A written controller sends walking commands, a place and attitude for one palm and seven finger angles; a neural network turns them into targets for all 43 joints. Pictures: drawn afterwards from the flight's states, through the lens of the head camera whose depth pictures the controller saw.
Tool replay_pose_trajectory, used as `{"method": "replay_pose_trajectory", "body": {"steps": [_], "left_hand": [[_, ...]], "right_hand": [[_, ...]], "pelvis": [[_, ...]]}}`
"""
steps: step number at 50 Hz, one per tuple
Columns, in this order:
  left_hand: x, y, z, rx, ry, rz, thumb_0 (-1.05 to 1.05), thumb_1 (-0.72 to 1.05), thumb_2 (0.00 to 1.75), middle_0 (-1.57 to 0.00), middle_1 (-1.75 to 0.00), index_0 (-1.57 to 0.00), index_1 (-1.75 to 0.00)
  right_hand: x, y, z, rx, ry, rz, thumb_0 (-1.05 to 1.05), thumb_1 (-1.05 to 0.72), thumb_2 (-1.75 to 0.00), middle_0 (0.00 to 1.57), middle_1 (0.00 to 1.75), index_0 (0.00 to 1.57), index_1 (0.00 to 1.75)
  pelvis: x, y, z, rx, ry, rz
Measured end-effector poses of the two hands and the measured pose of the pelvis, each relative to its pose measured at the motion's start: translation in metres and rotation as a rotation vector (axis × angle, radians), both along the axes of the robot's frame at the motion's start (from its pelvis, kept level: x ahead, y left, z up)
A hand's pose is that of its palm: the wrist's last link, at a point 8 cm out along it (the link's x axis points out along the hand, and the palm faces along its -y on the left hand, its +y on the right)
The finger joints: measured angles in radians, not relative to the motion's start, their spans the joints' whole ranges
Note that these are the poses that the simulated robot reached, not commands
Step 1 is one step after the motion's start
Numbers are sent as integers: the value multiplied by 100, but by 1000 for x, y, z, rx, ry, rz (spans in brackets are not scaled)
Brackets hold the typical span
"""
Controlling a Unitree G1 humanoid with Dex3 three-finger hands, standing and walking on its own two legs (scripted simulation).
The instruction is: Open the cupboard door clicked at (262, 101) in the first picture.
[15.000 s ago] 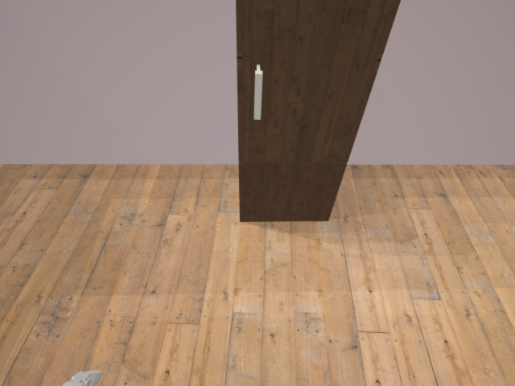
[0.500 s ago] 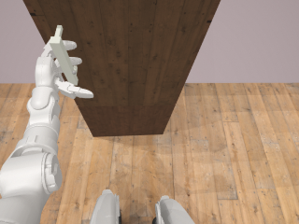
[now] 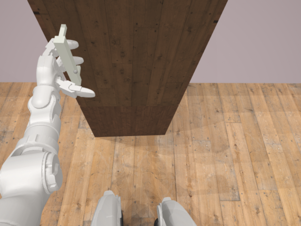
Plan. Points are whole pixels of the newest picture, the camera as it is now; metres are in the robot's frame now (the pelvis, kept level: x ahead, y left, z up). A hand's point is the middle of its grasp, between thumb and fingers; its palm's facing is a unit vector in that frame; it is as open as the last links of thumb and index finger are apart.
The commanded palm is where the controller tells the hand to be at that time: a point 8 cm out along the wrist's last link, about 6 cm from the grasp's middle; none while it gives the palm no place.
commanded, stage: close the thumb around the handle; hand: left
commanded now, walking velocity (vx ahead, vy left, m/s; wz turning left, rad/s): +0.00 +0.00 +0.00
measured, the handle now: (70, 57) +0.54 +0.19 +0.07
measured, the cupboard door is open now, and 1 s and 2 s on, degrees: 0 2 41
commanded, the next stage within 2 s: pull the door open along its arc in 0.64 s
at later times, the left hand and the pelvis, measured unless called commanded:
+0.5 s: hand (79, 71) +0.50 +0.16 +0.07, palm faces +0.03 -1.00 -0.02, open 6.5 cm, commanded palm +0.47 +0.20 +0.07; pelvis +0.00 -0.01 +0.00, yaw +0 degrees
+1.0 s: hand (79, 76) +0.48 +0.16 +0.07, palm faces +0.01 -1.00 -0.01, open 5.5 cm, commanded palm +0.43 +0.20 +0.07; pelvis +0.01 -0.01 +0.01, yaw +0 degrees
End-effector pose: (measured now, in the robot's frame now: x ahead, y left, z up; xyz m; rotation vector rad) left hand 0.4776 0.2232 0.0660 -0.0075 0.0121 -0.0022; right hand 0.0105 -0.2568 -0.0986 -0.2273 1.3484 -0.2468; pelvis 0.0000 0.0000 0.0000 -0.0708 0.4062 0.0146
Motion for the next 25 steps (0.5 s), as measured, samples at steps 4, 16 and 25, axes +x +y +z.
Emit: {"method": "replay_pose_trajectory", "body": {"steps": [4,16,25], "left_hand": [[0,0,0,4,-2,12,-2,-43,33,-32,-122,-32,-123],[-1,-10,2,24,-10,2,-1,10,56,-35,-127,-34,-127],[-3,-11,3,31,-8,32,0,58,76,-38,-132,-37,-132]], "right_hand": [[2,1,0,0,-11,4,1,-91,-90,20,30,20,30],[0,2,-1,11,-6,2,1,-91,-90,20,30,20,30],[-1,-3,-2,19,-1,0,1,-91,-90,20,30,20,30]], "pelvis": [[0,1,0,1,2,-1],[-1,0,0,4,-4,-1],[-1,-5,1,11,-8,-1]]}}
